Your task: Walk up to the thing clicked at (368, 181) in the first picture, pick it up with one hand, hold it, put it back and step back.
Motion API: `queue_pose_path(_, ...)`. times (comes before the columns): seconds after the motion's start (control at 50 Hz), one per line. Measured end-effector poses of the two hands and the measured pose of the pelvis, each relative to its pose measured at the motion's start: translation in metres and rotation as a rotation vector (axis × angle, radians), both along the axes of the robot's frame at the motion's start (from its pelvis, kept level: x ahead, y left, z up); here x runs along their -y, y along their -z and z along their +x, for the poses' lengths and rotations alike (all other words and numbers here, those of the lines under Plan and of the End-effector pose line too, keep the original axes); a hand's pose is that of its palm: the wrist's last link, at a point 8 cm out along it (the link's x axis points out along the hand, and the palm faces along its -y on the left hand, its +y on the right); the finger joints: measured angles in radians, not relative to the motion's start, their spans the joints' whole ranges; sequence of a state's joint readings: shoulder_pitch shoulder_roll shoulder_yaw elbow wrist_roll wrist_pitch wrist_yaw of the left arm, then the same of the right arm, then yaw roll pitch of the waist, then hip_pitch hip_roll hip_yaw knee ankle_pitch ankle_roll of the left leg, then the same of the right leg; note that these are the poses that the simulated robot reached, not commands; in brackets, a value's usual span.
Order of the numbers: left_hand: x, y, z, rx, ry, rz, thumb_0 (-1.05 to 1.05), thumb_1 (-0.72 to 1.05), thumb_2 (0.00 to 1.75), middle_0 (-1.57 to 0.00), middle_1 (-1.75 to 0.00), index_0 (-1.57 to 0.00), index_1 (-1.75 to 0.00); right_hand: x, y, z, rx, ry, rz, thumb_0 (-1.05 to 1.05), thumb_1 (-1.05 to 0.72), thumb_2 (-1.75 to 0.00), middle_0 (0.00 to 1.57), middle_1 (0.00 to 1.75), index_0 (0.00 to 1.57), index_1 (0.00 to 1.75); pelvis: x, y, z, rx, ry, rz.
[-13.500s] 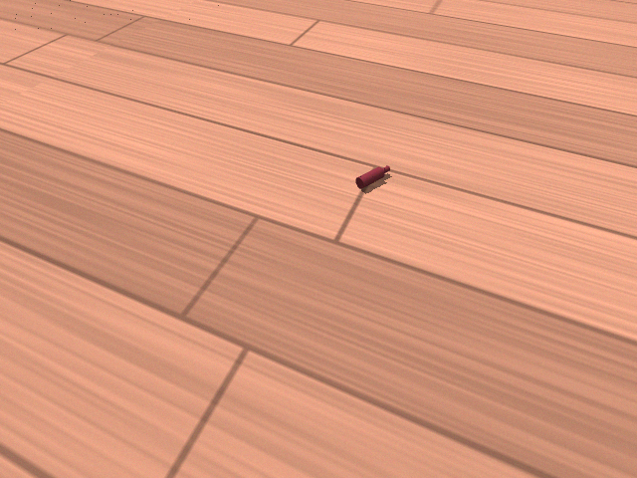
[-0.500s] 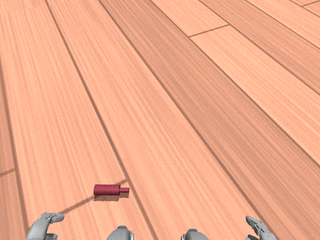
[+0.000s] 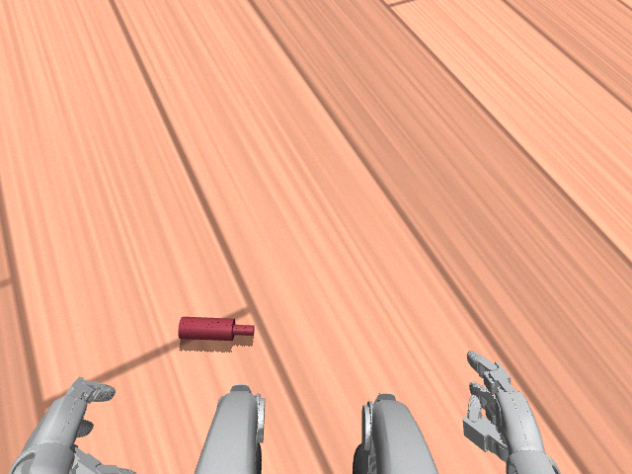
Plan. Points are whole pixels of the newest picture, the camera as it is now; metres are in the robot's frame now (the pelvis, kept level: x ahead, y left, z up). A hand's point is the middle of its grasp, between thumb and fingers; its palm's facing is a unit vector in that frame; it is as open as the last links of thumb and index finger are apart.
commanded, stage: rise first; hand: left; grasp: from above
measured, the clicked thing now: (217, 329) +0.43 +0.24 -0.60
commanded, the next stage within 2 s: approach in 1.76 s
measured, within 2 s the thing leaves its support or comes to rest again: neither
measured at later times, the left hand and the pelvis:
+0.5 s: hand (145, 365) +0.29 +0.32 -0.33, palm faces -0.46 -0.33 -0.82, open 13.7 cm; pelvis -0.06 -0.01 -0.21, yaw -3 degrees
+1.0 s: hand (161, 341) +0.36 +0.32 -0.42, palm faces -0.45 -0.10 -0.89, open 14.1 cm; pelvis -0.06 +0.01 -0.28, yaw -6 degrees
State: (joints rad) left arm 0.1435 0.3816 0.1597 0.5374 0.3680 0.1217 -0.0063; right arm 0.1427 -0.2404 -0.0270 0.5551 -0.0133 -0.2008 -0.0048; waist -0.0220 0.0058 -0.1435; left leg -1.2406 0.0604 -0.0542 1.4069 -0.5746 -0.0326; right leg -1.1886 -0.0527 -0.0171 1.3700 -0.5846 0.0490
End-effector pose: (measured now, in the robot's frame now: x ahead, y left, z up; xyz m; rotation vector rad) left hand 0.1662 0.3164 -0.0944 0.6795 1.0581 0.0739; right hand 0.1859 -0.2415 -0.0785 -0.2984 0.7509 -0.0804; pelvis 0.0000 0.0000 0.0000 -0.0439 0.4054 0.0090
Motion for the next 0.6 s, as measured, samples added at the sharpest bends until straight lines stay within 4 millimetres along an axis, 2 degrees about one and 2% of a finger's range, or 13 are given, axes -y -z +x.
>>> queue_pose_path(0.08, -0.005, 0.033, 0.022, 0.026, 0.117, 0.056, 0.00, -0.48, 0.90, -0.19, -0.95, -0.19, -0.96, 0.009, 0.038, -0.003, -0.025, -0.009, -0.016, 0.01, -0.91, -0.90, 0.20, 0.30, 0.20, 0.30, 0.001, 0.033, -0.006, -0.059, 0.004, 0.001)
queue_pose_path(0.2, -0.009, 0.086, 0.063, 0.104, 0.296, 0.158, 0.00, -0.45, 0.89, -0.21, -0.94, -0.20, -0.96, 0.025, 0.108, -0.016, -0.108, -0.006, -0.040, 0.01, -0.92, -0.90, 0.20, 0.30, 0.20, 0.30, 0.004, 0.091, -0.019, -0.134, 0.013, 0.000)
queue_pose_path(0.28, -0.013, 0.119, 0.086, 0.139, 0.381, 0.228, 0.00, -0.45, 0.90, -0.20, -0.96, -0.20, -0.97, 0.032, 0.157, -0.033, -0.184, 0.004, -0.045, 0.01, -0.92, -0.90, 0.20, 0.30, 0.20, 0.30, 0.005, 0.129, -0.029, -0.164, 0.020, -0.004)
queue_pose_path(0.38, -0.014, 0.154, 0.113, 0.171, 0.480, 0.295, 0.00, -0.47, 0.92, -0.19, -0.97, -0.19, -0.98, 0.036, 0.210, -0.063, -0.288, 0.016, -0.043, 0.01, -0.93, -0.91, 0.20, 0.30, 0.20, 0.30, 0.006, 0.170, -0.042, -0.174, 0.028, -0.012)
queue_pose_path(0.48, -0.014, 0.180, 0.133, 0.187, 0.564, 0.341, 0.00, -0.49, 0.95, -0.17, -0.98, -0.17, -0.99, 0.036, 0.246, -0.100, -0.383, 0.041, -0.038, 0.01, -0.93, -0.91, 0.20, 0.29, 0.20, 0.30, 0.005, 0.201, -0.053, -0.167, 0.037, -0.022)
queue_pose_path(0.6, -0.012, 0.206, 0.151, 0.209, 0.658, 0.369, 0.00, -0.50, 0.99, -0.14, -0.98, -0.14, -0.99, 0.036, 0.268, -0.141, -0.475, 0.076, -0.047, 0.00, -0.91, -0.90, 0.20, 0.29, 0.20, 0.30, 0.003, 0.228, -0.063, -0.150, 0.047, -0.036)
